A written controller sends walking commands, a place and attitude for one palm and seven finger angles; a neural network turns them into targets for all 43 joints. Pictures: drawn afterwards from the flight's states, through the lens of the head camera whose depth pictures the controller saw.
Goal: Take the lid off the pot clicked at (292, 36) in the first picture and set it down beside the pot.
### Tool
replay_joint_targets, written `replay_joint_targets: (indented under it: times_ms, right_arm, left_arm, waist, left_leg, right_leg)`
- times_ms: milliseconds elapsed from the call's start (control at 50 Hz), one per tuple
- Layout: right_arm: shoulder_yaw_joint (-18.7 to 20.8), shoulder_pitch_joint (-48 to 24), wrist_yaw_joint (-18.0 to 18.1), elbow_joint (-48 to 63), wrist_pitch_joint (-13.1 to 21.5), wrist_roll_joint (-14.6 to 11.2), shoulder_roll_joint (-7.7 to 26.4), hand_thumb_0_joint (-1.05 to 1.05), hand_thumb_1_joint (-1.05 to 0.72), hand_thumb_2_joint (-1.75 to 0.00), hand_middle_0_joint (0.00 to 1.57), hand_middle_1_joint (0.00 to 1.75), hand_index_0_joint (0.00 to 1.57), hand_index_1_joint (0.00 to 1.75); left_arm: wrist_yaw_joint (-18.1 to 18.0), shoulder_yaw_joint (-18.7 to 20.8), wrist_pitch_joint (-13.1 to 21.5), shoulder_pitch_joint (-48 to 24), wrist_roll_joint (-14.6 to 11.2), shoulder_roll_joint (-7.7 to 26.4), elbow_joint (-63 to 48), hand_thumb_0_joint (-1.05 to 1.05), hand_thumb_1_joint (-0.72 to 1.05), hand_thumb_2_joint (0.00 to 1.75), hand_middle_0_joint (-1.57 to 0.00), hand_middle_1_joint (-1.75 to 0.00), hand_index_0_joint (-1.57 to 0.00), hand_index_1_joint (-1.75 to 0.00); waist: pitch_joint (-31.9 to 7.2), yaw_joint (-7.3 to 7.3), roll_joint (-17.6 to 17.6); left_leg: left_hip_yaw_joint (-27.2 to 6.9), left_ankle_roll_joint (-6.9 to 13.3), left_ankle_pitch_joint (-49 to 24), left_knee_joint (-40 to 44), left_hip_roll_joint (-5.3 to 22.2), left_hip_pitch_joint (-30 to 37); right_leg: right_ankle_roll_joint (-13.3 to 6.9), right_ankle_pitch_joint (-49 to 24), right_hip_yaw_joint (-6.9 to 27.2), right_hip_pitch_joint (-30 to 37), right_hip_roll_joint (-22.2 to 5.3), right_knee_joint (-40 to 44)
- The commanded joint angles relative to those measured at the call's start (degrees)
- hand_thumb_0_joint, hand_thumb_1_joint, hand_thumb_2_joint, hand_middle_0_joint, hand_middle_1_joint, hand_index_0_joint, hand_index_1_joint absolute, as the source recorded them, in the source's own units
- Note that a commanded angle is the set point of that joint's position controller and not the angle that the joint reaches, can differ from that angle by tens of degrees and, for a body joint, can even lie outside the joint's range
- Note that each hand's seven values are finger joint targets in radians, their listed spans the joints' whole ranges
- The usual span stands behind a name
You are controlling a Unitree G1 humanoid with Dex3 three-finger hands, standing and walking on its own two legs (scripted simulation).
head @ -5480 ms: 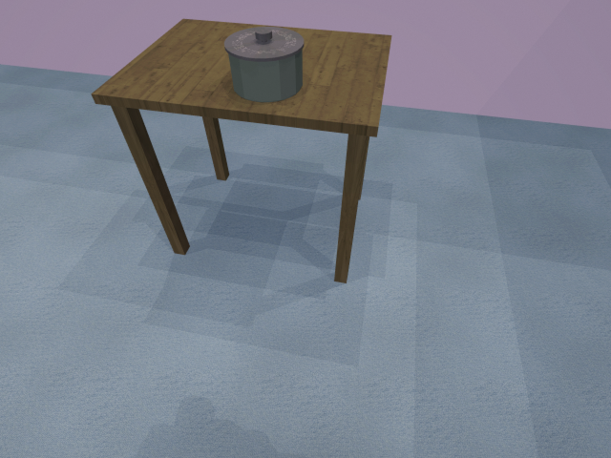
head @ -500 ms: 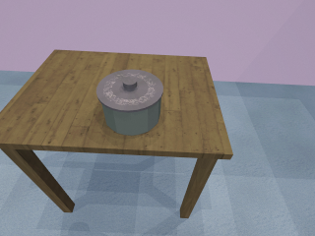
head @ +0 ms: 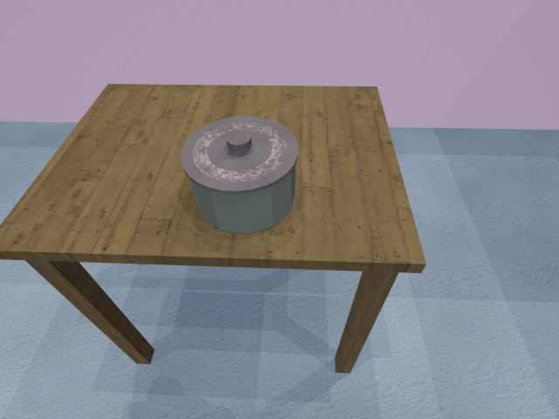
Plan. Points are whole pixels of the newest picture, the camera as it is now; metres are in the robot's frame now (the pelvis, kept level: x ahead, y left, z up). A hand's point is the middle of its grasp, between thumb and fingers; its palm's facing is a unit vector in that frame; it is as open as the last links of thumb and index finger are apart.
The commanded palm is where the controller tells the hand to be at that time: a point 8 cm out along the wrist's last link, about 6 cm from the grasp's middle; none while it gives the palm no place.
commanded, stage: look again from close up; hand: left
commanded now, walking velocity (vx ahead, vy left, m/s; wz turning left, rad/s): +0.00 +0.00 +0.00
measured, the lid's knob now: (239, 141) +0.53 +0.11 +0.11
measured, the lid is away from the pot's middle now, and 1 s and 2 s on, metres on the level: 0.00 0.00 0.00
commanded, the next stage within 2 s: lift the closed hand beside the body in 1.58 s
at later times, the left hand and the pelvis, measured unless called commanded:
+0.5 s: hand out of the picture +0.03 +0.15 -0.17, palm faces +0.03 -0.97 -0.22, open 7.3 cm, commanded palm none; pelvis +0.03 -0.02 +0.00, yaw +1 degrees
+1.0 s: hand out of the picture +0.02 +0.12 -0.17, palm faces +0.05 -0.98 -0.20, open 7.3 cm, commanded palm none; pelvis +0.03 -0.05 +0.00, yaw +1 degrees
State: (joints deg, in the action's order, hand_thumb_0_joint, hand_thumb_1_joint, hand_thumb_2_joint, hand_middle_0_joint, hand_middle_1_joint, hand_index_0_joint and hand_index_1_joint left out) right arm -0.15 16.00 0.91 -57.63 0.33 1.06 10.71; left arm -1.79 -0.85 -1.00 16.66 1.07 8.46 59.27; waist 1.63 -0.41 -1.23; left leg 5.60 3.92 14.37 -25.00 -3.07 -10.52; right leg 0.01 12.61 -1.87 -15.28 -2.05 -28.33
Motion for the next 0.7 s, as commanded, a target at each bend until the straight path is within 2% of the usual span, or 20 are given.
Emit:
replay_joint_targets:
  times_ms: [0,160,220,380,440,480,500,680]
  right_arm:
    - [0.61,2.32,0.62,1.66,1.39,-0.39,4.29,0.00,-0.90,-0.90,0.20,0.30,0.20,0.30]
    - [0.19,4.43,0.95,-1.50,1.74,-0.44,3.22,0.00,-0.90,-0.90,0.20,0.30,0.20,0.30]
    - [0.19,4.56,1.07,-2.29,1.72,-0.49,2.95,0.00,-0.90,-0.90,0.20,0.30,0.20,0.30]
    - [0.05,5.37,1.37,-4.06,1.94,-0.55,2.16,0.00,-0.90,-0.90,0.20,0.30,0.20,0.30]
    - [0.04,5.08,1.37,-4.48,1.76,-0.56,1.95,0.00,-0.90,-0.90,0.20,0.30,0.20,0.30]
    - [0.02,5.20,1.37,-4.67,1.78,-0.58,1.87,0.00,-0.90,-0.90,0.20,0.30,0.20,0.30]
    - [0.08,5.08,1.38,-4.77,1.71,-0.60,1.68,0.00,-0.90,-0.90,0.20,0.30,0.20,0.30]
    - [-0.08,5.04,1.44,-5.59,1.76,-0.61,1.49,0.00,-0.90,-0.90,0.20,0.30,0.20,0.30]
  left_arm:
    - [-0.12,1.35,1.45,2.61,-0.23,7.12,-1.88,0.00,0.90,0.90,-0.20,-0.30,-0.20,-0.30]
    - [-0.31,1.01,1.87,2.65,-0.55,6.28,-0.34,0.00,0.90,0.90,-0.20,-0.30,-0.20,-0.30]
    - [-0.35,1.02,1.86,2.52,-0.60,6.11,0.07,0.00,0.90,0.90,-0.20,-0.30,-0.20,-0.30]
    - [-0.55,0.95,2.13,2.90,-0.67,5.59,1.11,0.00,0.90,0.90,-0.20,-0.30,-0.20,-0.30]
    - [-0.57,0.94,2.09,2.86,-0.64,5.53,1.35,0.00,0.90,0.90,-0.20,-0.30,-0.20,-0.30]
    - [-0.56,0.85,2.26,3.16,-0.71,5.61,1.66,0.00,0.90,0.90,-0.20,-0.30,-0.20,-0.30]
    - [-0.52,0.96,2.26,3.18,-0.71,5.84,1.63,0.00,0.90,0.90,-0.20,-0.30,-0.20,-0.30]
    - [-0.58,0.87,2.53,3.90,-0.70,5.59,2.08,0.00,0.90,0.90,-0.20,-0.30,-0.20,-0.30]
  waist:
    - [1.32,-0.02,1.65]
    - [0.16,0.31,1.24]
    - [0.96,0.18,1.19]
    - [0.08,0.27,0.92]
    - [1.58,0.26,2.13]
    - [1.08,0.36,1.27]
    - [1.01,0.22,2.26]
    - [1.04,0.24,0.97]
  left_leg:
    - [-10.35,-0.88,0.77,7.62,8.81,-2.49]
    - [-9.04,-1.36,-6.73,5.54,8.63,-0.13]
    - [-8.92,-1.40,-7.24,5.53,8.80,-0.35]
    - [-8.34,-1.68,-11.59,4.94,9.09,1.92]
    - [-8.30,-1.77,-9.87,5.15,9.02,1.28]
    - [-8.19,-1.85,-10.03,5.09,8.94,2.07]
    - [-8.11,-1.77,-9.73,5.03,9.12,1.94]
    - [-7.56,-2.24,-9.76,5.18,8.97,2.50]
  right_leg:
    - [-3.02,0.08,5.21,0.88,-4.35,5.08]
    - [-3.30,-5.53,5.91,2.38,-4.96,5.01]
    - [-3.38,-6.13,5.80,2.63,-4.87,5.14]
    - [-3.54,-10.50,5.71,3.89,-5.00,4.93]
    - [-3.57,-9.95,5.72,3.65,-5.12,5.60]
    - [-3.68,-10.77,6.04,3.84,-5.19,5.84]
    - [-3.71,-10.97,5.83,4.27,-5.15,6.14]
    - [-3.90,-12.77,6.21,5.09,-5.40,6.79]
